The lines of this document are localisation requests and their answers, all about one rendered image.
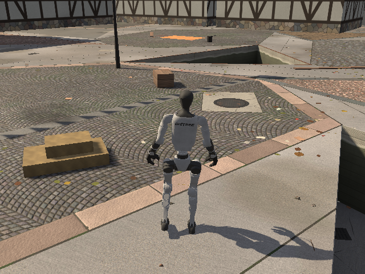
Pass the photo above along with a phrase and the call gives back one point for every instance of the left robot forearm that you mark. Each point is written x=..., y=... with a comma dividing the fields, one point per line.
x=153, y=147

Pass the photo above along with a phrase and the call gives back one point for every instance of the robot right shin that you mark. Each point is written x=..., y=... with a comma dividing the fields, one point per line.
x=192, y=208

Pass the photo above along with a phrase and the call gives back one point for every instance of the right robot forearm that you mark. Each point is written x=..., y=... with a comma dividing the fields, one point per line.
x=211, y=150

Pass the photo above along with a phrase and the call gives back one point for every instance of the robot left thigh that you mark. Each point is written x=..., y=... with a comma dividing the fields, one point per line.
x=168, y=167

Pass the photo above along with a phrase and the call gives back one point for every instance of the left robot hand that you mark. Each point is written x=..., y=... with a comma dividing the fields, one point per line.
x=155, y=156

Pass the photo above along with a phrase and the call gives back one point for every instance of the right robot hand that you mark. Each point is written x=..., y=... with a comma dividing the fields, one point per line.
x=208, y=158

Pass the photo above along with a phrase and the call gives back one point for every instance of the robot right upper arm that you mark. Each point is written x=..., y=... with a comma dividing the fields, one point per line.
x=205, y=130

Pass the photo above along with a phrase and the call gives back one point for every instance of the robot left upper arm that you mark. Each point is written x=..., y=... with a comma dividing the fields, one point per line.
x=163, y=128

